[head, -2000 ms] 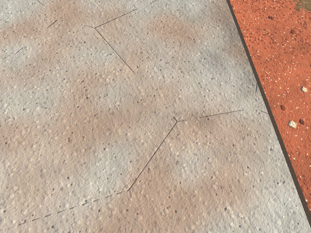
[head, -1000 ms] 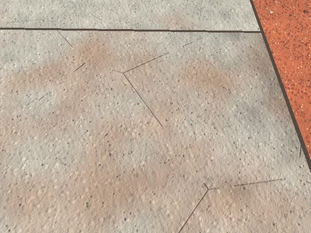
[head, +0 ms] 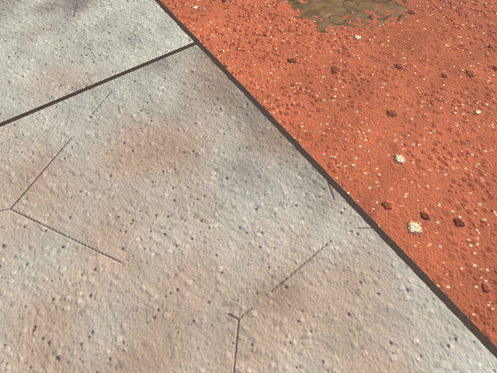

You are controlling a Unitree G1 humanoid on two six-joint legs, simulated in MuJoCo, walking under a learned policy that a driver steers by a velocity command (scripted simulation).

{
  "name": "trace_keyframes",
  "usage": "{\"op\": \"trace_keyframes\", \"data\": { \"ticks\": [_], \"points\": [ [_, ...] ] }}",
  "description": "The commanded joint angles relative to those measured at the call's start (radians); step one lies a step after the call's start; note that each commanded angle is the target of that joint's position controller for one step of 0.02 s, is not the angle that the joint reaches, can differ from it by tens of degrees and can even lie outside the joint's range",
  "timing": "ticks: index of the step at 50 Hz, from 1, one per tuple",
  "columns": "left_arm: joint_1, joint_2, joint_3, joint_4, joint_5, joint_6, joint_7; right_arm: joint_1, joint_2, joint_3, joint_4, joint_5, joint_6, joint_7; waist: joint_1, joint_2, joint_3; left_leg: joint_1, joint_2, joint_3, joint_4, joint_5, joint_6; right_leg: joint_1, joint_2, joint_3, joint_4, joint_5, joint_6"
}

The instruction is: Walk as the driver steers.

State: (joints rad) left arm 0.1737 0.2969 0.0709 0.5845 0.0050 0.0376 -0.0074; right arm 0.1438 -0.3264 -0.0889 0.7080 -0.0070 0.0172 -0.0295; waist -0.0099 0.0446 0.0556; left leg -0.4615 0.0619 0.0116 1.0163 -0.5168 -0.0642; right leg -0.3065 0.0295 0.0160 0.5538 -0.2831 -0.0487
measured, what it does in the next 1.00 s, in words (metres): walks ahead: left foot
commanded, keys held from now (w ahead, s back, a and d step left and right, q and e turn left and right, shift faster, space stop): no key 0.46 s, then w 0.24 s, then no key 0.30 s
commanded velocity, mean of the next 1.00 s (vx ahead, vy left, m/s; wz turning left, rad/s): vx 0.10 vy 0.00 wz -0.14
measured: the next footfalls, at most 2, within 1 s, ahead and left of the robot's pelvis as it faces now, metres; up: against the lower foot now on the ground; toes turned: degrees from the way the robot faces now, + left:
left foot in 0.32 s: +0.06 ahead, +0.14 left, +0.00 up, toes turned -6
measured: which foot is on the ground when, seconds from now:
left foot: up 0.00-0.30, down 0.32-0.70, up 0.72-1.00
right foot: down 0.00-1.00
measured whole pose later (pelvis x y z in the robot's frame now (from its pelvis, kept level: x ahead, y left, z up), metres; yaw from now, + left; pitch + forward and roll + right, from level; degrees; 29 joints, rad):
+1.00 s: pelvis +0.12 -0.01 +0.01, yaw -6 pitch +1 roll +0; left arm 0.36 0.24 0.03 0.82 0.00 -0.02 0.02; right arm 0.08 -0.26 -0.04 0.70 0.01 -0.03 0.02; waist 0.07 0.04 0.05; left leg -0.48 0.03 0.01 0.66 -0.17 -0.02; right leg -0.04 0.04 0.00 0.33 -0.31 -0.04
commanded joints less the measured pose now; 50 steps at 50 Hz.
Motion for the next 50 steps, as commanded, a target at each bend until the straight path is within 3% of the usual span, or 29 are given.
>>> {"op": "trace_keyframes", "data": {
  "ticks": [1,4,7,12,14,16,17,18,19,20,23,25,27,29,31,33,34,35,36,37,38,39,40,41,43,45,47,50],
  "points": [
    [-0.028,0.160,0.044,-0.060,-0.019,-0.028,0.019,-0.047,-0.109,-0.030,-0.081,-0.005,-0.014,-0.016,0.014,-0.164,-0.133,-0.226,-0.004,-0.081,0.131,0.064,-0.012,0.245,-0.261,0.298,-0.188,0.511,-0.185],
    [-0.044,0.134,0.027,-0.055,-0.005,-0.021,0.032,0.007,-0.079,-0.022,-0.053,0.004,-0.012,-0.005,-0.004,-0.171,-0.172,-0.118,-0.030,-0.053,0.100,0.162,-0.034,0.201,-0.221,0.234,-0.188,0.563,-0.183],
    [-0.034,0.134,0.023,-0.037,-0.002,-0.020,0.037,-0.022,-0.046,-0.004,-0.057,0.007,-0.010,0.000,0.017,-0.176,-0.158,-0.062,-0.023,-0.051,-0.079,0.185,-0.035,0.196,-0.211,0.235,-0.189,0.467,-0.178],
    [-0.039,0.140,0.017,-0.011,0.005,-0.015,0.023,-0.034,-0.058,0.000,-0.066,0.013,-0.014,0.011,0.043,-0.196,-0.110,0.081,-0.028,-0.043,-0.283,0.143,-0.014,0.112,-0.223,0.300,-0.191,0.304,-0.194],
    [-0.056,0.121,0.006,0.001,-0.001,-0.016,0.018,-0.014,-0.048,0.003,-0.061,0.014,-0.021,0.015,0.023,-0.184,-0.099,0.149,-0.034,-0.037,-0.410,0.187,0.001,0.094,-0.212,0.318,-0.170,0.288,-0.179],
    [-0.045,0.078,-0.012,0.021,-0.006,-0.023,0.017,0.027,-0.035,0.011,-0.049,-0.005,-0.033,0.022,-0.012,-0.134,-0.107,0.315,-0.021,-0.054,-0.645,0.435,0.031,0.041,-0.164,0.301,-0.145,0.236,-0.109],
    [-0.009,0.053,-0.020,0.030,0.013,-0.032,0.017,0.044,-0.083,0.006,-0.055,-0.019,-0.038,0.018,0.010,-0.049,-0.137,0.407,0.080,-0.148,-0.642,0.643,0.062,0.000,-0.110,0.255,-0.088,0.138,-0.049],
    [0.054,0.049,-0.016,0.037,0.016,-0.039,0.012,-0.005,-0.132,-0.003,-0.046,-0.018,-0.038,0.019,0.093,0.106,-0.133,0.351,0.119,-0.181,-0.597,0.631,0.134,0.010,-0.024,0.150,-0.087,0.013,0.000],
    [0.025,0.070,-0.015,0.051,0.025,-0.038,0.016,-0.034,-0.062,0.011,-0.059,-0.013,-0.041,0.026,0.060,0.103,-0.136,0.268,0.107,-0.185,-0.627,0.467,0.164,0.089,-0.023,0.129,-0.093,0.007,0.036],
    [-0.018,0.089,-0.007,0.051,0.021,-0.033,0.017,-0.044,-0.037,0.020,-0.060,-0.014,-0.044,0.030,0.040,0.086,-0.102,0.245,0.073,-0.160,-0.631,0.367,0.139,0.089,-0.021,0.128,-0.092,0.030,0.040],
    [-0.032,0.072,-0.007,0.057,0.012,-0.017,0.022,-0.017,-0.044,0.024,-0.051,-0.012,-0.059,0.027,0.020,0.051,-0.075,0.237,0.033,-0.117,-0.612,0.334,0.092,0.077,-0.032,0.146,-0.091,0.103,0.019],
    [-0.012,0.056,-0.010,0.075,0.007,-0.017,0.023,0.023,-0.046,0.025,-0.039,-0.007,-0.055,0.019,0.007,0.037,-0.083,0.250,0.016,-0.111,-0.619,0.116,0.106,0.047,0.001,0.109,-0.065,-0.077,0.009],
    [-0.006,0.050,-0.006,0.076,-0.003,-0.031,0.021,0.072,-0.081,0.015,-0.031,0.007,-0.046,0.008,-0.011,0.073,-0.017,0.241,0.079,-0.225,-0.690,-0.179,0.173,-0.078,0.031,0.049,0.027,-0.242,0.004],
    [-0.019,0.032,-0.005,0.069,-0.020,-0.059,0.014,0.118,-0.118,0.006,-0.017,0.014,-0.048,0.001,-0.016,0.128,0.045,0.243,0.223,-0.423,-0.797,-0.307,0.264,-0.161,0.012,-0.023,0.147,-0.182,0.011],
    [-0.019,0.033,-0.001,0.072,-0.025,-0.083,0.004,0.108,-0.125,0.004,-0.017,0.020,-0.052,0.000,-0.008,0.118,0.067,0.207,0.253,-0.453,-0.817,-0.244,0.286,-0.144,-0.029,-0.010,0.160,-0.180,-0.004],
    [0.075,0.020,0.001,0.114,-0.028,-0.100,-0.009,0.024,-0.113,0.008,-0.039,0.035,-0.045,0.008,0.057,0.109,0.047,0.104,0.177,-0.315,-0.785,-0.145,0.237,0.068,-0.014,-0.049,-0.020,-0.111,-0.033],
    [0.141,0.029,0.010,0.151,-0.022,-0.104,-0.013,0.003,-0.091,0.013,-0.046,0.034,-0.044,0.012,0.083,0.090,0.023,0.041,0.118,-0.237,-0.718,-0.075,0.206,0.201,0.007,-0.054,-0.059,-0.024,-0.031],
    [0.221,0.061,0.021,0.177,-0.018,-0.106,-0.012,-0.018,-0.043,0.027,-0.058,0.027,-0.050,0.015,0.110,0.016,-0.007,-0.021,0.060,-0.154,-0.572,0.011,0.164,0.299,-0.051,0.047,-0.108,-0.042,-0.047],
    [0.289,0.148,0.041,0.185,-0.011,-0.111,-0.007,-0.042,0.027,0.047,-0.099,0.022,-0.063,0.017,0.108,-0.242,-0.027,-0.161,-0.078,0.010,-0.255,0.096,0.083,0.381,-0.234,0.395,-0.265,-0.180,-0.134],
    [0.296,0.182,0.044,0.168,0.000,-0.119,-0.014,-0.065,-0.035,0.032,-0.124,0.028,-0.078,0.009,0.120,-0.325,-0.002,-0.285,-0.104,-0.044,-0.045,-0.065,0.064,0.387,-0.384,0.652,-0.349,-0.022,-0.257],
    [0.253,0.134,0.027,0.160,0.004,-0.128,-0.008,-0.024,-0.071,0.017,-0.108,0.035,-0.085,0.012,0.078,-0.218,0.013,-0.332,-0.063,-0.091,0.086,-0.080,0.067,0.398,-0.403,0.595,-0.303,0.183,-0.275],
    [0.227,0.109,0.019,0.151,0.001,-0.131,-0.003,0.011,-0.065,0.018,-0.085,0.029,-0.086,0.017,0.057,-0.160,-0.018,-0.328,-0.042,-0.097,0.123,-0.024,0.073,0.417,-0.367,0.475,-0.266,0.371,-0.247],
    [0.202,0.113,0.019,0.148,-0.006,-0.127,0.001,0.018,-0.053,0.018,-0.072,0.019,-0.083,0.020,0.046,-0.119,-0.042,-0.327,-0.020,-0.082,0.100,0.036,0.073,0.431,-0.335,0.379,-0.253,0.486,-0.212],
    [0.181,0.099,0.012,0.148,-0.013,-0.118,0.007,0.000,-0.046,0.018,-0.070,0.013,-0.078,0.024,0.046,-0.111,-0.046,-0.304,0.001,-0.073,0.047,0.096,0.067,0.425,-0.303,0.299,-0.255,0.583,-0.178],
    [0.178,0.065,-0.004,0.160,-0.007,-0.095,0.021,-0.017,0.007,0.032,-0.066,0.018,-0.069,0.040,0.042,-0.137,-0.059,-0.195,-0.013,-0.023,-0.075,0.193,0.043,0.366,-0.232,0.172,-0.262,0.716,-0.143],
    [0.163,0.077,-0.005,0.167,-0.003,-0.078,0.035,-0.044,0.044,0.047,-0.068,0.018,-0.065,0.050,0.039,-0.147,-0.065,-0.083,-0.028,0.007,-0.232,0.279,0.030,0.306,-0.188,0.086,-0.255,0.775,-0.126],
    [0.179,0.122,0.006,0.177,-0.001,-0.065,0.041,-0.071,0.030,0.046,-0.069,0.016,-0.063,0.050,0.053,-0.160,-0.076,0.013,-0.053,0.031,-0.335,0.355,0.028,0.265,-0.190,0.067,-0.248,0.798,-0.125],
    [0.168,0.125,0.008,0.190,-0.013,-0.060,0.039,-0.080,-0.009,0.035,-0.071,0.017,-0.062,0.048,0.043,-0.162,-0.068,0.085,-0.063,0.020,-0.421,0.408,0.059,0.242,-0.217,0.092,-0.215,0.761,-0.123]
  ]
}}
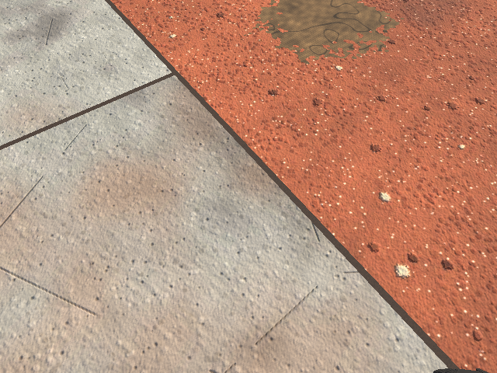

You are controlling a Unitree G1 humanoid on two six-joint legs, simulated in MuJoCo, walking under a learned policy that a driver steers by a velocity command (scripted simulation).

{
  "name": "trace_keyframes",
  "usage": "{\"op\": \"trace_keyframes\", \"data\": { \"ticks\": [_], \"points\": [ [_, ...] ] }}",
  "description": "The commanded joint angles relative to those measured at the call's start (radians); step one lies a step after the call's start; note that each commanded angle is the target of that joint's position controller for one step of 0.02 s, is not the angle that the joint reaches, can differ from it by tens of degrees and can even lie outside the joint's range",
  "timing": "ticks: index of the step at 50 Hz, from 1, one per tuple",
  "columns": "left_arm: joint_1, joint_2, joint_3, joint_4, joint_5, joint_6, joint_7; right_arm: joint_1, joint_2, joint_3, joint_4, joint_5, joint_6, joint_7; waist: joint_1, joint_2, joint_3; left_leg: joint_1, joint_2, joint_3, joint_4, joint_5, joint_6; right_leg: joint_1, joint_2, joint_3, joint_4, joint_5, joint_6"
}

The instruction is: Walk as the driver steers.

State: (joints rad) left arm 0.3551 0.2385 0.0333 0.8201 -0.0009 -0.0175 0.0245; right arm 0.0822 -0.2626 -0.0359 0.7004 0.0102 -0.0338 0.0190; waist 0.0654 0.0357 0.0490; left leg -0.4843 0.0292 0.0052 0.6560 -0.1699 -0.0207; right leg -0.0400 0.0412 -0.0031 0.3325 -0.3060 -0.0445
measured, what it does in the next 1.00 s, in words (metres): steps on the spot: left foot, then right foot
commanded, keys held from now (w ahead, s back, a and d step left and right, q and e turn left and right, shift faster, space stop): no key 1.00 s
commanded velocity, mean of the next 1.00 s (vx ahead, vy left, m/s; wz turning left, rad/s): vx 0.02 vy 0.00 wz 0.00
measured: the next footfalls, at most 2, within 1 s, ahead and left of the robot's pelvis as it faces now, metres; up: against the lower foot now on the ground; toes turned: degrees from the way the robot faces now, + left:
left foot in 0.06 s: +0.15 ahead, +0.12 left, +0.00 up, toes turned +1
right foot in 0.32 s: +0.09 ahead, -0.13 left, +0.00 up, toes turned +1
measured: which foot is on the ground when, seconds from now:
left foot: up 0.00-0.04, down 0.06-1.00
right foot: down 0.00-0.10, up 0.12-0.30, down 0.32-1.00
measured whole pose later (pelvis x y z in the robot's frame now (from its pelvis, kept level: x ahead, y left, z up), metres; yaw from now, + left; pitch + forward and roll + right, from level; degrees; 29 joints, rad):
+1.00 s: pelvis +0.09 -0.01 +0.00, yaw +1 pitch -2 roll +0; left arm 0.23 0.22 0.02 1.03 0.00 -0.01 0.03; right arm 0.13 -0.24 -0.04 1.05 0.00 0.02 -0.04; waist 0.00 0.01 0.05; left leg -0.22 0.02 -0.01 0.49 -0.24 -0.02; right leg -0.11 0.00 0.00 0.47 -0.33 0.00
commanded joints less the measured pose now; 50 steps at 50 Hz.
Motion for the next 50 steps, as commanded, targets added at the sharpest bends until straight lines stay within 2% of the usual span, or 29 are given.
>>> {"op": "trace_keyframes", "data": {
  "ticks": [1,2,3,4,5,6,7,8,9,11,12,14,15,16,17,18,19,20,21,24,31,39,50],
  "points": [
    [-0.035,0.178,0.044,-0.046,-0.013,-0.005,0.006,0.000,-0.081,-0.023,-0.056,-0.005,-0.013,-0.002,-0.054,-0.143,-0.064,0.152,-0.037,0.028,-0.119,0.100,0.036,-0.033,-0.225,0.114,0.037,0.759,-0.114],
    [-0.048,0.173,0.043,-0.043,-0.017,-0.008,0.005,0.042,-0.097,-0.032,-0.039,-0.014,-0.017,-0.006,-0.084,-0.124,-0.081,0.238,-0.051,0.033,-0.202,0.189,0.059,-0.046,-0.202,0.110,0.085,0.742,-0.091],
    [-0.026,0.161,0.041,-0.033,-0.008,-0.015,0.003,0.081,-0.134,-0.043,-0.029,-0.024,-0.020,-0.015,-0.098,-0.091,-0.110,0.349,-0.015,-0.009,-0.237,0.383,0.086,-0.078,-0.159,0.093,0.148,0.690,-0.051],
    [0.015,0.129,0.030,-0.042,0.023,-0.027,0.000,0.136,-0.207,-0.058,-0.030,-0.036,-0.020,-0.025,-0.086,0.023,-0.209,0.557,0.131,-0.145,-0.153,0.756,0.157,-0.194,-0.095,0.062,0.280,0.425,0.007],
    [0.098,0.075,0.012,-0.016,0.024,-0.023,0.000,0.165,-0.151,-0.042,-0.016,-0.046,-0.007,-0.029,-0.077,0.143,-0.321,0.647,0.289,-0.314,-0.167,0.805,0.310,-0.267,-0.040,0.058,0.449,-0.010,0.066],
    [0.033,0.107,0.018,-0.021,0.009,-0.005,-0.001,0.162,-0.089,-0.022,-0.005,-0.028,0.000,-0.023,-0.099,0.163,-0.284,0.577,0.321,-0.405,-0.248,0.666,0.352,-0.316,-0.030,0.090,0.570,-0.357,0.098],
    [-0.002,0.136,0.031,-0.032,-0.009,0.014,0.002,0.103,-0.078,-0.015,0.000,-0.016,0.000,-0.017,-0.082,0.116,-0.199,0.484,0.301,-0.387,-0.294,0.435,0.326,-0.365,-0.053,0.100,0.640,-0.400,0.111],
    [-0.025,0.134,0.035,-0.027,-0.012,0.033,0.010,0.051,-0.083,-0.014,-0.004,-0.017,-0.004,-0.012,-0.069,0.077,-0.141,0.407,0.270,-0.352,-0.323,0.294,0.292,-0.384,-0.070,0.094,0.659,-0.376,0.119],
    [-0.030,0.129,0.038,-0.027,-0.004,0.049,0.017,-0.004,-0.096,-0.017,-0.007,-0.019,-0.006,-0.009,-0.048,0.065,-0.093,0.317,0.242,-0.308,-0.355,0.197,0.263,-0.365,-0.087,0.093,0.607,-0.329,0.126],
    [-0.015,0.101,0.033,-0.010,0.002,0.060,0.025,-0.065,-0.104,-0.023,-0.004,-0.029,0.000,-0.012,-0.021,0.097,-0.074,0.204,0.186,-0.239,-0.386,0.090,0.226,-0.262,-0.089,0.068,0.470,-0.239,0.132],
    [-0.008,0.087,0.028,0.000,0.006,0.058,0.025,-0.066,-0.099,-0.022,0.002,-0.031,0.004,-0.015,-0.022,0.101,-0.091,0.186,0.168,-0.207,-0.381,0.077,0.222,-0.211,-0.086,0.054,0.411,-0.181,0.129],
    [0.003,0.076,0.026,0.020,0.007,0.049,0.017,-0.065,-0.091,-0.019,0.019,-0.022,0.010,-0.023,-0.013,0.085,-0.125,0.166,0.141,-0.161,-0.356,0.003,0.208,-0.113,-0.074,0.024,0.257,0.017,0.113],
    [0.003,0.074,0.026,0.028,0.013,0.046,0.013,-0.060,-0.081,-0.015,0.030,-0.016,0.012,-0.026,-0.008,0.077,-0.130,0.143,0.124,-0.144,-0.346,-0.084,0.184,-0.057,-0.064,0.010,0.181,0.109,0.100],
    [-0.022,0.089,0.026,0.019,0.027,0.045,0.010,-0.025,-0.055,-0.005,0.050,-0.016,0.011,-0.025,-0.016,0.050,-0.118,0.114,0.097,-0.129,-0.341,-0.200,0.133,-0.028,-0.079,0.033,0.131,0.165,0.083],
    [-0.057,0.127,0.029,-0.004,0.032,0.044,0.014,0.001,-0.046,0.000,0.066,-0.027,0.010,-0.022,-0.042,0.004,-0.077,0.090,0.065,-0.109,-0.318,-0.300,0.083,-0.050,-0.137,0.097,0.083,0.157,0.057],
    [-0.095,0.185,0.044,0.007,0.016,0.042,0.018,0.019,-0.053,-0.006,0.062,-0.028,0.013,-0.023,-0.097,-0.129,-0.023,0.165,0.007,-0.044,-0.305,-0.261,0.043,-0.216,-0.130,0.099,0.081,-0.059,0.015],
    [-0.127,0.139,0.034,0.001,0.013,0.033,0.016,-0.010,-0.072,-0.007,0.070,-0.034,0.014,-0.026,-0.076,-0.121,0.002,0.233,-0.001,-0.036,-0.260,-0.196,0.026,-0.289,-0.114,0.096,0.049,-0.152,0.008],
    [-0.133,0.114,0.026,0.007,0.019,0.022,0.017,-0.009,-0.075,-0.010,0.076,-0.027,0.011,-0.030,-0.080,-0.117,0.005,0.256,-0.001,-0.033,-0.237,-0.139,0.032,-0.301,-0.115,0.097,0.036,-0.131,0.021],
    [-0.136,0.116,0.027,0.014,0.021,0.012,0.016,0.004,-0.069,-0.010,0.091,-0.023,0.011,-0.034,-0.082,-0.117,-0.004,0.270,0.004,-0.035,-0.222,-0.087,0.043,-0.286,-0.110,0.092,0.039,-0.063,0.034],
    [-0.098,0.109,0.024,0.042,0.011,-0.009,0.011,0.036,-0.070,-0.012,0.128,-0.017,0.009,-0.036,-0.071,-0.085,-0.049,0.282,0.005,-0.031,-0.196,0.079,0.054,-0.204,-0.102,0.075,0.083,0.127,0.046],
    [-0.090,0.105,0.020,0.088,0.005,0.000,0.011,0.044,-0.075,-0.017,0.197,-0.010,0.024,-0.041,-0.065,-0.043,-0.066,0.317,0.006,-0.027,-0.177,0.195,0.046,-0.158,-0.090,0.056,0.097,0.267,0.033],
    [-0.095,0.093,0.015,0.139,0.004,0.003,0.008,0.046,-0.085,-0.020,0.265,-0.007,0.039,-0.055,-0.068,-0.038,-0.058,0.345,0.009,-0.030,-0.184,0.217,0.039,-0.145,-0.082,0.042,0.081,0.307,0.031],
    [-0.083,0.081,0.006,0.196,0.006,0.006,0.011,0.044,-0.083,-0.019,0.331,-0.008,0.045,-0.061,-0.070,-0.044,-0.032,0.341,0.006,-0.029,-0.207,0.165,0.035,-0.158,-0.073,0.029,0.051,0.225,0.033]
  ]
}}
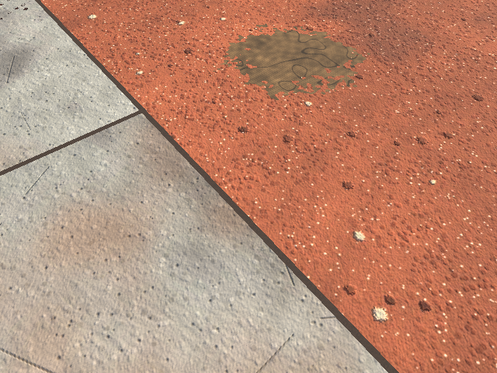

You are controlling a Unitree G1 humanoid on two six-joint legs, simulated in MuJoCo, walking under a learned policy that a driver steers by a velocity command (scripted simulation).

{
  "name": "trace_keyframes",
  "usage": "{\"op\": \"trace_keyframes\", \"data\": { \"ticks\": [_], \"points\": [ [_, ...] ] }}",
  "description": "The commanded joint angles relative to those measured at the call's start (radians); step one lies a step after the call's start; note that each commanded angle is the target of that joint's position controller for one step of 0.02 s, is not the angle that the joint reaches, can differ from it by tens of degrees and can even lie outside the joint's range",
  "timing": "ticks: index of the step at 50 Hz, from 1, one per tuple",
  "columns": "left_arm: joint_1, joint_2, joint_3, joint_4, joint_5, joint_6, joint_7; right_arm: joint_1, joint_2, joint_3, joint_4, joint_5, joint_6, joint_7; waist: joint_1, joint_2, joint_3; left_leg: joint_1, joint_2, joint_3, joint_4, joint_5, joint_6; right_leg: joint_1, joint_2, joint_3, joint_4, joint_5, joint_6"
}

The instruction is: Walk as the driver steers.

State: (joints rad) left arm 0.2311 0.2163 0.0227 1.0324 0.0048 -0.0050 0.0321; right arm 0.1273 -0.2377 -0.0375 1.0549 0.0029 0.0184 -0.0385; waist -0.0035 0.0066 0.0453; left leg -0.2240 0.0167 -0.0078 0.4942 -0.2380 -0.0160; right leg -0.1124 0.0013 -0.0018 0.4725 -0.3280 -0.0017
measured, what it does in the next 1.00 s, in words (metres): walks ahead: right foot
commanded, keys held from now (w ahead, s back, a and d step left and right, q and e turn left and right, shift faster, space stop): no key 0.16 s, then w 0.66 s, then w+q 0.18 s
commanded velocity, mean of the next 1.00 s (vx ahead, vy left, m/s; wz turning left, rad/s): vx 0.30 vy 0.00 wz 0.03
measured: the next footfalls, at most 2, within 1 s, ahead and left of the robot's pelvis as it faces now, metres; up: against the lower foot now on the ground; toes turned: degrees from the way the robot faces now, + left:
right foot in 0.90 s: +0.45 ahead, -0.10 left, +0.00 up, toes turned -1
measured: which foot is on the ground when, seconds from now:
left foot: down 0.00-0.90, up 0.92-1.00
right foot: down 0.00-0.42, up 0.44-0.88, down 0.90-1.00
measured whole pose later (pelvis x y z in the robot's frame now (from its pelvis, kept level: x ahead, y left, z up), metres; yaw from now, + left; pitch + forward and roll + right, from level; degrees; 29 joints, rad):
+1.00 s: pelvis +0.32 +0.00 -0.01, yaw +3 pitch +1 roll +0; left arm 0.05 0.23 0.05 0.89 -0.01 -0.11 -0.03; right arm 0.39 -0.23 -0.04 1.05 0.04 -0.08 -0.01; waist -0.03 0.02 0.06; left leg -0.26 0.02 -0.07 1.17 -0.42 0.05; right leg -0.40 0.01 -0.10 0.53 -0.15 -0.05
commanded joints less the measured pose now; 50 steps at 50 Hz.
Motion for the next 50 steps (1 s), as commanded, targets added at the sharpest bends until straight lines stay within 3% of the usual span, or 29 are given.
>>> {"op": "trace_keyframes", "data": {
  "ticks": [1,8,10,12,14,15,16,18,20,21,22,23,24,26,28,30,34,37,40,42,43,44,45,46,47,48,49,50],
  "points": [
    [0.044,0.102,0.015,-0.012,0.001,-0.007,0.004,0.000,-0.106,-0.018,-0.018,0.000,-0.007,-0.004,-0.001,-0.014,-0.025,0.080,0.018,-0.015,-0.047,0.228,0.030,-0.088,-0.033,0.026,-0.091,0.238,-0.009],
    [0.066,0.092,0.009,0.015,0.001,-0.008,0.007,0.014,-0.097,-0.015,0.011,-0.001,-0.006,-0.006,-0.001,-0.011,-0.011,0.069,0.015,-0.015,-0.059,0.191,0.029,-0.104,-0.028,0.021,-0.104,0.181,-0.008],
    [0.098,0.101,0.013,0.031,-0.007,-0.004,0.011,0.038,-0.087,-0.014,0.029,0.005,-0.004,-0.006,0.003,-0.034,-0.015,0.046,-0.030,0.032,-0.021,-0.088,0.033,-0.112,-0.020,0.025,-0.124,-0.100,-0.034],
    [0.101,0.146,0.028,0.014,-0.018,-0.005,0.016,0.014,-0.089,-0.017,0.015,0.007,-0.014,-0.004,0.019,-0.089,0.068,-0.092,-0.060,0.064,0.067,-0.317,0.044,-0.159,-0.090,0.135,-0.189,-0.425,-0.099],
    [0.136,0.206,0.051,0.015,-0.029,-0.024,0.015,-0.025,-0.057,-0.011,-0.013,0.013,-0.047,0.011,0.038,-0.189,0.131,-0.213,-0.038,0.079,0.258,-0.219,0.051,-0.148,-0.265,0.363,-0.304,-0.545,-0.197],
    [0.135,0.203,0.054,0.012,-0.030,-0.036,0.013,-0.036,-0.052,-0.010,-0.023,0.018,-0.062,0.020,0.037,-0.188,0.160,-0.258,0.002,0.045,0.314,-0.206,0.065,-0.153,-0.320,0.429,-0.328,-0.513,-0.230],
    [0.122,0.185,0.052,0.005,-0.028,-0.045,0.010,-0.036,-0.052,-0.011,-0.031,0.026,-0.075,0.029,0.026,-0.177,0.173,-0.289,0.026,0.026,0.318,-0.240,0.080,-0.133,-0.332,0.431,-0.322,-0.448,-0.231],
    [0.066,0.169,0.050,-0.015,-0.039,-0.052,0.001,0.027,-0.050,-0.013,-0.017,0.035,-0.095,0.041,-0.025,-0.150,0.151,-0.169,0.029,0.046,0.132,-0.224,0.105,-0.146,-0.276,0.314,-0.260,-0.319,-0.179],
    [0.023,0.161,0.047,-0.038,-0.038,-0.051,-0.007,0.223,-0.072,-0.035,0.071,0.023,-0.098,0.043,-0.093,-0.082,0.070,0.174,-0.043,0.089,-0.002,-0.046,0.084,-0.291,-0.150,0.152,-0.093,-0.139,-0.123],
    [-0.003,0.110,0.031,-0.056,-0.025,-0.059,-0.012,0.358,-0.133,-0.055,0.096,0.018,-0.100,0.040,-0.143,0.099,0.010,0.315,0.107,-0.153,-0.117,-0.113,0.129,-0.396,-0.051,0.022,0.229,0.000,-0.065],
    [-0.008,0.059,0.020,-0.104,-0.029,-0.076,-0.007,0.476,-0.243,-0.073,0.106,0.017,-0.110,0.051,-0.157,0.347,-0.060,0.429,0.337,-0.634,-0.315,-0.252,0.282,-0.599,0.066,-0.025,0.542,-0.199,-0.021],
    [-0.022,0.094,0.029,-0.110,-0.053,-0.091,-0.009,0.400,-0.174,-0.044,0.092,0.003,-0.129,0.055,-0.106,0.207,-0.013,0.369,0.393,-0.732,-0.345,-0.326,0.319,-0.675,0.013,0.097,0.734,-0.229,-0.039],
    [-0.025,0.100,0.031,-0.110,-0.066,-0.101,-0.018,0.316,-0.123,-0.029,0.061,0.006,-0.142,0.054,-0.070,0.129,0.056,0.326,0.368,-0.615,-0.335,-0.303,0.289,-0.733,-0.037,0.119,0.792,-0.131,-0.068],
    [-0.025,0.118,0.043,-0.098,-0.045,-0.112,-0.023,0.233,-0.091,-0.012,0.025,0.005,-0.147,0.064,-0.031,0.053,0.074,0.278,0.280,-0.386,-0.343,-0.108,0.219,-0.714,-0.107,0.086,0.718,0.051,-0.086],
    [-0.037,0.119,0.053,-0.097,-0.033,-0.105,-0.035,0.271,-0.055,0.003,0.030,-0.003,-0.134,0.060,-0.030,0.078,0.049,0.261,0.210,-0.225,-0.346,0.122,0.179,-0.639,-0.126,0.046,0.629,0.129,-0.071],
    [-0.078,0.084,0.048,-0.112,-0.028,-0.092,-0.042,0.324,-0.073,0.004,0.038,-0.004,-0.124,0.046,-0.036,0.067,0.043,0.266,0.196,-0.160,-0.352,0.277,0.190,-0.645,-0.122,0.010,0.563,0.165,-0.039],
    [-0.267,0.044,0.026,-0.190,-0.028,-0.087,-0.048,0.333,-0.114,0.001,0.019,-0.009,-0.111,0.023,-0.065,0.059,0.085,0.190,0.174,-0.082,-0.397,0.306,0.192,-0.602,-0.091,-0.030,0.276,0.299,-0.004],
    [-0.355,0.054,0.019,-0.222,-0.035,-0.088,-0.060,0.382,-0.123,-0.005,0.026,0.001,-0.109,0.019,-0.082,0.072,0.110,0.190,0.187,-0.054,-0.419,0.292,0.195,-0.542,-0.062,-0.053,0.151,0.363,-0.013],
    [-0.399,0.073,0.020,-0.253,-0.038,-0.096,-0.077,0.392,-0.127,-0.014,0.032,0.011,-0.102,0.017,-0.061,0.073,0.118,0.287,0.228,-0.038,-0.380,0.382,0.184,-0.535,-0.056,-0.036,0.075,0.347,-0.052],
    [-0.348,0.113,0.037,-0.252,-0.036,-0.102,-0.081,0.370,-0.146,-0.024,0.021,0.009,-0.095,0.017,-0.010,0.091,0.057,0.337,0.244,-0.034,-0.276,0.651,0.166,-0.420,-0.019,-0.047,0.058,0.294,-0.083],
    [-0.261,0.146,0.054,-0.234,-0.036,-0.103,-0.077,0.354,-0.158,-0.029,0.014,0.005,-0.088,0.018,0.043,0.115,-0.009,0.342,0.240,-0.034,-0.169,0.835,0.156,-0.297,0.013,-0.061,0.063,0.264,-0.102],
    [-0.085,0.188,0.079,-0.184,-0.040,-0.101,-0.068,0.329,-0.152,-0.026,0.002,0.000,-0.079,0.020,0.132,0.118,-0.110,0.288,0.199,-0.014,0.024,0.910,0.132,-0.077,0.036,-0.071,0.047,0.271,-0.128],
    [0.114,0.248,0.100,-0.140,-0.028,-0.098,-0.054,0.309,-0.129,-0.013,-0.028,-0.010,-0.079,0.025,0.206,0.073,-0.248,0.052,0.152,-0.007,0.307,0.667,0.104,0.262,-0.111,0.088,0.085,0.233,-0.181],
    [0.204,0.321,0.113,-0.113,-0.004,-0.094,-0.054,0.454,0.034,0.027,-0.039,-0.001,-0.095,0.035,0.118,-0.200,-0.442,-0.319,-0.046,0.004,0.707,-0.083,0.039,0.600,-0.402,0.593,-0.029,-0.024,-0.336],
    [0.180,0.228,0.085,-0.117,-0.005,-0.097,-0.057,0.406,-0.043,0.009,-0.025,0.028,-0.121,0.038,0.147,-0.178,-0.434,-0.403,-0.050,-0.153,0.856,-0.316,0.057,0.533,-0.417,0.764,-0.183,-0.106,-0.324],
    [0.073,0.181,0.069,-0.125,-0.012,-0.102,-0.055,0.303,-0.111,-0.016,-0.067,0.057,-0.132,0.036,0.114,-0.159,-0.240,-0.481,0.004,-0.132,0.896,-0.250,0.070,0.368,-0.388,0.583,-0.208,-0.076,-0.260],
    [-0.021,0.142,0.056,-0.141,-0.014,-0.110,-0.058,0.251,-0.116,-0.019,-0.081,0.057,-0.134,0.026,0.077,-0.086,-0.144,-0.448,0.063,-0.108,0.857,-0.147,0.077,0.194,-0.354,0.425,-0.236,0.026,-0.224],
    [-0.072,0.111,0.049,-0.138,-0.007,-0.119,-0.064,0.231,-0.102,-0.028,-0.082,0.043,-0.127,0.015,0.044,-0.053,-0.090,-0.395,0.097,-0.099,0.805,-0.084,0.078,0.059,-0.316,0.310,-0.268,0.113,-0.195]
  ]
}}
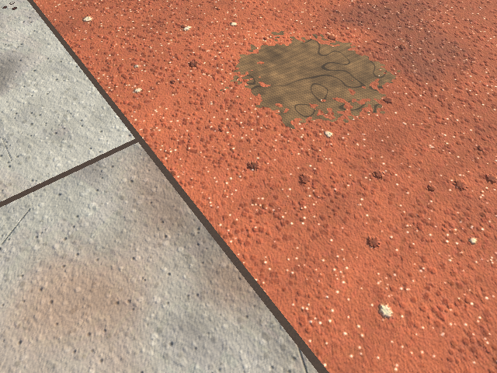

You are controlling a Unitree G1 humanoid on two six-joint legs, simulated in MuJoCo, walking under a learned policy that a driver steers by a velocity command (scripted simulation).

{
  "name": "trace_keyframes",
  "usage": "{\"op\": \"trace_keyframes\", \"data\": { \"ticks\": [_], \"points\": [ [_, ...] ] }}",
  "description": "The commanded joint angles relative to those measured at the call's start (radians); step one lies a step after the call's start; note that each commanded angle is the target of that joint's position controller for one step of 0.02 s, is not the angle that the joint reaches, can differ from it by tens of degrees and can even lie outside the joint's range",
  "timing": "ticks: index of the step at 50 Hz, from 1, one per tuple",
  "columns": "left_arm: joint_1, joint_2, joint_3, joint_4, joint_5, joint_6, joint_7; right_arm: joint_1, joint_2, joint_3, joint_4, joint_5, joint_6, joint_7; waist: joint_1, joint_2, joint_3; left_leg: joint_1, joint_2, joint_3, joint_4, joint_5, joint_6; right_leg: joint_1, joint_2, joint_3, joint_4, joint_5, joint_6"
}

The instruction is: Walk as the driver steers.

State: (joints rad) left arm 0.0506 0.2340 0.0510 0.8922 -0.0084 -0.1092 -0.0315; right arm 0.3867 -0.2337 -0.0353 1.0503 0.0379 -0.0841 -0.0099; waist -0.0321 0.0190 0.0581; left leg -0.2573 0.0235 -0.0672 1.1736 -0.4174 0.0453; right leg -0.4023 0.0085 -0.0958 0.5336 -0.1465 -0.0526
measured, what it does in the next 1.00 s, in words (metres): walks ahead, turning left: left foot, then right foot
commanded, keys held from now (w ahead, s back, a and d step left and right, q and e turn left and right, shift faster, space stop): w+q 0.78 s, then w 0.22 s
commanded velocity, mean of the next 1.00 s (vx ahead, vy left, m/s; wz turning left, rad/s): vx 0.50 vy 0.00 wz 0.48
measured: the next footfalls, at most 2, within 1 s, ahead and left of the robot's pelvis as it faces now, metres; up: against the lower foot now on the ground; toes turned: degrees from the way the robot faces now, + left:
left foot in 0.46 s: +0.39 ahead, +0.18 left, +0.00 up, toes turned +18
right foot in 0.96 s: +0.75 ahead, +0.12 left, +0.00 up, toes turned +31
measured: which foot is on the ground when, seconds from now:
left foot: up 0.00-0.44, down 0.46-0.98, up 1.00-1.00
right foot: down 0.00-0.44, up 0.46-0.94, down 0.96-1.00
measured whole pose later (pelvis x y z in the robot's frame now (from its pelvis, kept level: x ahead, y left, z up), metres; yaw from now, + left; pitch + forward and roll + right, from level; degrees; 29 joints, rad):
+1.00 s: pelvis +0.57 +0.14 +0.00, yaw +30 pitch +3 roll -1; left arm 0.04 0.26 0.05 0.77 0.01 -0.14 -0.03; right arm 0.37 -0.28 -0.08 0.83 0.02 -0.05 -0.02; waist -0.05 0.02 0.01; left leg -0.14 -0.08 -0.18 0.81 -0.49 0.05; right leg -0.47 0.04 -0.02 0.53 -0.11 -0.04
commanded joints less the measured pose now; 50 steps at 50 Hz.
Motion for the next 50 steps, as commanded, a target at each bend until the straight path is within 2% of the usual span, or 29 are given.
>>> {"op": "trace_keyframes", "data": {
  "ticks": [1,3,6,9,12,15,17,18,20,21,22,23,24,25,26,27,28,29,31,34,38,40,42,45,46,47,48,49,50],
  "points": [
    [0.082,0.066,0.014,0.010,0.016,-0.021,-0.004,0.002,-0.084,-0.037,-0.069,0.003,-0.007,-0.016,0.033,-0.087,-0.083,-0.292,0.119,-0.048,0.083,0.134,0.020,0.264,-0.281,0.299,-0.358,-0.026,-0.118],
    [0.088,0.057,0.016,0.032,0.021,-0.025,-0.003,0.030,-0.040,-0.039,-0.069,0.005,0.024,-0.014,0.007,-0.107,-0.061,-0.247,0.133,-0.040,0.047,0.149,0.024,0.185,-0.256,0.200,-0.401,0.008,-0.119],
    [0.107,0.102,0.026,0.051,0.024,-0.029,0.016,-0.061,-0.055,-0.049,-0.124,-0.004,0.049,-0.018,-0.001,-0.093,-0.002,-0.356,0.146,-0.049,-0.027,0.239,0.007,0.164,-0.263,0.115,-0.448,0.041,-0.136],
    [0.148,0.129,0.032,0.057,0.028,-0.021,0.039,-0.151,-0.062,-0.053,-0.166,-0.013,0.039,-0.002,0.017,-0.064,0.014,-0.445,0.137,-0.053,-0.182,0.384,-0.012,0.231,-0.262,0.049,-0.452,0.093,-0.133],
    [0.185,0.156,0.036,0.055,0.022,-0.012,0.054,-0.261,-0.046,-0.041,-0.207,-0.018,0.029,0.022,0.053,-0.043,0.029,-0.440,0.124,0.020,-0.352,0.479,-0.016,0.283,-0.258,-0.030,-0.451,0.136,-0.117],
    [0.258,0.173,0.043,0.067,0.009,0.006,0.059,-0.370,-0.034,-0.029,-0.261,-0.019,0.028,0.045,0.095,-0.026,0.058,-0.480,0.112,0.070,-0.457,0.462,-0.002,0.396,-0.285,-0.072,-0.416,0.175,-0.112],
    [0.285,0.185,0.049,0.071,0.000,0.022,0.058,-0.410,-0.038,-0.027,-0.297,-0.016,0.029,0.059,0.102,-0.034,0.063,-0.493,0.098,0.098,-0.500,0.392,0.017,0.476,-0.308,-0.092,-0.368,0.241,-0.103],
    [0.281,0.194,0.053,0.067,-0.004,0.030,0.058,-0.413,-0.047,-0.030,-0.313,-0.014,0.030,0.066,0.092,-0.046,0.057,-0.473,0.082,0.119,-0.516,0.344,0.031,0.502,-0.315,-0.106,-0.332,0.326,-0.094],
    [0.250,0.224,0.063,0.048,-0.008,0.044,0.061,-0.359,-0.087,-0.048,-0.326,-0.011,0.035,0.074,0.040,-0.090,-0.009,-0.336,0.012,0.181,-0.520,0.246,0.068,0.524,-0.316,-0.138,-0.189,0.679,-0.069],
    [0.232,0.236,0.066,0.038,-0.010,0.053,0.063,-0.261,-0.124,-0.068,-0.311,-0.008,0.037,0.074,-0.019,-0.104,-0.070,-0.204,-0.036,0.207,-0.528,0.213,0.094,0.509,-0.305,-0.153,-0.039,0.822,-0.055],
    [0.213,0.233,0.062,0.027,-0.013,0.059,0.064,-0.100,-0.182,-0.102,-0.274,-0.004,0.037,0.065,-0.107,-0.087,-0.156,0.031,-0.085,0.207,-0.596,0.271,0.132,0.426,-0.266,-0.174,0.180,0.811,-0.020],
    [0.229,0.198,0.047,0.002,0.007,0.051,0.063,0.047,-0.283,-0.140,-0.241,-0.004,0.047,0.040,-0.151,0.040,-0.249,0.331,0.043,-0.030,-0.633,0.244,0.193,0.169,-0.217,-0.177,0.504,0.469,0.032],
    [0.317,0.034,0.000,-0.052,0.027,0.015,0.043,0.012,-0.370,-0.147,-0.253,-0.006,0.037,0.039,-0.013,0.259,-0.346,0.627,0.281,-0.628,-0.765,0.071,0.387,-0.262,0.006,-0.025,0.828,-0.428,0.086],
    [0.179,0.130,0.015,-0.078,-0.021,-0.031,0.030,0.051,-0.278,-0.119,-0.273,-0.021,0.025,0.043,-0.092,0.127,-0.403,0.661,0.314,-0.760,-0.902,0.026,0.377,-0.376,0.004,0.176,0.904,-0.437,0.057],
    [0.099,0.161,0.025,-0.104,-0.051,-0.052,0.025,0.010,-0.223,-0.104,-0.268,-0.030,0.012,0.044,-0.089,0.089,-0.262,0.577,0.290,-0.606,-0.906,0.130,0.324,-0.458,-0.042,0.175,0.873,-0.335,0.027],
    [0.100,0.153,0.023,-0.095,-0.035,-0.060,0.032,-0.065,-0.187,-0.093,-0.285,-0.023,0.005,0.043,-0.040,0.001,-0.194,0.426,0.245,-0.471,-0.895,0.245,0.289,-0.408,-0.091,0.179,0.788,-0.245,0.015],
    [0.113,0.162,0.033,-0.081,-0.008,-0.055,0.040,-0.139,-0.152,-0.083,-0.305,-0.024,0.004,0.041,0.004,-0.020,-0.147,0.282,0.203,-0.365,-0.902,0.354,0.263,-0.326,-0.123,0.177,0.702,-0.197,0.023],
    [0.137,0.169,0.041,-0.078,-0.002,-0.039,0.039,-0.175,-0.132,-0.074,-0.322,-0.033,0.002,0.037,0.037,-0.005,-0.137,0.195,0.176,-0.313,-0.923,0.419,0.253,-0.251,-0.144,0.187,0.656,-0.166,0.030],
    [0.140,0.148,0.042,-0.090,0.012,-0.013,0.039,-0.169,-0.149,-0.076,-0.325,-0.027,-0.001,0.027,0.057,-0.008,-0.117,0.114,0.153,-0.262,-0.951,0.508,0.257,-0.210,-0.142,0.169,0.570,-0.135,0.063],
    [0.036,0.120,0.034,-0.133,0.024,0.002,0.044,-0.114,-0.191,-0.086,-0.317,-0.021,-0.002,0.005,0.034,0.000,-0.072,0.061,0.117,-0.196,-0.966,0.559,0.243,-0.241,-0.112,0.146,0.374,0.006,0.107],
    [-0.103,0.091,0.019,-0.178,0.013,-0.007,0.031,-0.061,-0.192,-0.086,-0.309,-0.017,0.010,-0.007,-0.022,0.059,-0.048,0.025,0.061,-0.160,-0.947,0.429,0.178,-0.165,-0.044,0.130,0.070,0.239,0.106],
    [-0.141,0.100,0.017,-0.197,0.004,-0.013,0.022,-0.031,-0.189,-0.085,-0.296,-0.015,0.012,-0.007,-0.040,0.075,-0.045,0.047,0.079,-0.186,-0.934,0.386,0.165,-0.136,-0.030,0.132,0.007,0.283,0.096],
    [-0.156,0.116,0.019,-0.207,0.004,-0.023,0.010,-0.003,-0.173,-0.080,-0.281,-0.015,0.014,-0.009,-0.050,0.079,-0.045,0.121,0.112,-0.219,-0.888,0.375,0.161,-0.142,-0.033,0.145,-0.035,0.275,0.077],
    [-0.123,0.147,0.027,-0.206,0.006,-0.038,-0.002,0.008,-0.175,-0.080,-0.271,-0.023,0.024,-0.017,-0.026,0.106,-0.044,0.227,0.163,-0.271,-0.815,0.480,0.149,-0.124,-0.031,0.140,-0.062,0.149,0.033],
    [-0.068,0.162,0.034,-0.194,0.007,-0.042,-0.001,-0.006,-0.179,-0.080,-0.275,-0.024,0.028,-0.017,0.006,0.118,-0.063,0.242,0.154,-0.267,-0.761,0.601,0.137,-0.054,-0.014,0.116,-0.085,0.114,0.010],
    [0.039,0.192,0.050,-0.164,0.014,-0.046,0.004,-0.022,-0.163,-0.072,-0.283,-0.028,0.030,-0.014,0.059,0.106,-0.132,0.232,0.103,-0.232,-0.638,0.729,0.114,0.102,-0.009,0.103,-0.103,0.134,-0.023],
    [0.199,0.235,0.062,-0.143,0.028,-0.047,0.009,-0.036,-0.136,-0.056,-0.305,-0.039,0.030,-0.010,0.130,0.049,-0.276,0.106,0.047,-0.185,-0.398,0.626,0.082,0.371,-0.133,0.227,-0.050,0.163,-0.088],
    [0.344,0.314,0.088,-0.103,0.033,-0.034,0.008,0.123,-0.066,-0.036,-0.301,-0.017,0.016,-0.006,0.101,-0.226,-0.426,-0.272,-0.108,-0.087,-0.018,0.208,-0.007,0.766,-0.351,0.650,-0.086,0.007,-0.263],
    [0.368,0.242,0.071,-0.079,0.000,-0.029,-0.004,0.134,-0.106,-0.034,-0.289,-0.004,0.006,-0.005,0.111,-0.290,-0.413,-0.447,-0.112,-0.134,0.113,-0.160,-0.011,0.796,-0.406,0.893,-0.226,-0.219,-0.279]
  ]
}}
Velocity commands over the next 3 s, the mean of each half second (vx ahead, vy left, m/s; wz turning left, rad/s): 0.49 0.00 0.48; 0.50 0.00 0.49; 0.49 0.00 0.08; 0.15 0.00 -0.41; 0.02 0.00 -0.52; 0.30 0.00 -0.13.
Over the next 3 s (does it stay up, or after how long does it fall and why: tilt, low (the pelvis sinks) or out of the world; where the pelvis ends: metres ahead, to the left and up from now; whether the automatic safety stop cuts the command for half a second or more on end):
stays up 1.02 0.36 0.02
